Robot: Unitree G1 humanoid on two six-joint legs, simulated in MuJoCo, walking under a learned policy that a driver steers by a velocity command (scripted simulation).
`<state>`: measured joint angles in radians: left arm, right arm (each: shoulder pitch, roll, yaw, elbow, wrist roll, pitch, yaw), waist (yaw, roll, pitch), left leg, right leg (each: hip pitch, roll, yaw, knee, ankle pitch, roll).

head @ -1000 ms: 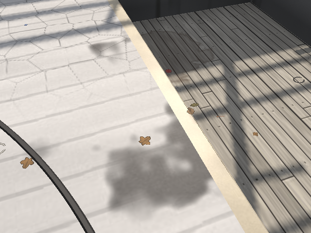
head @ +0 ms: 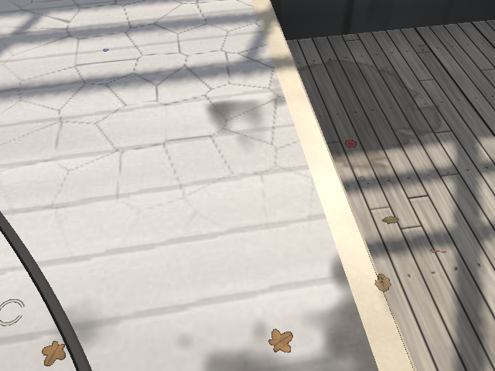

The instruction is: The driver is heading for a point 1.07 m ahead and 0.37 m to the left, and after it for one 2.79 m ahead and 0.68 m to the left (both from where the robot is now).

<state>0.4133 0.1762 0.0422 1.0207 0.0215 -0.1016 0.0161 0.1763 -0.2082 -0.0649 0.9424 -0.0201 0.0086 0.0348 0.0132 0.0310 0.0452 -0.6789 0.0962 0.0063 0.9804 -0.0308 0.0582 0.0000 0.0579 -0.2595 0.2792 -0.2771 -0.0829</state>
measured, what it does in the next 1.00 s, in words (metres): walks ahead, turning left: left foot, then right foot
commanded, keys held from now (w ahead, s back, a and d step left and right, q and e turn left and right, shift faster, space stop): w+q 0.94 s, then q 0.02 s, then no key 0.04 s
